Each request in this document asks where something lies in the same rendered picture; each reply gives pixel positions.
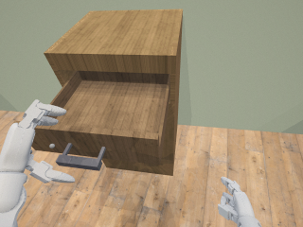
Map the right robot forearm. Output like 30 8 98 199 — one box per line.
237 216 262 227

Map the handle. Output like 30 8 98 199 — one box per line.
56 143 106 171

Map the robot right hand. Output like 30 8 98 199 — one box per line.
218 176 255 223

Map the robot left hand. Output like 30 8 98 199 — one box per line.
0 99 75 183

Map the left robot forearm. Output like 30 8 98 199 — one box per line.
0 171 27 227

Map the drawer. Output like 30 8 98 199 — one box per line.
11 70 170 166

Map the cabinet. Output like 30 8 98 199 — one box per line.
44 9 183 176

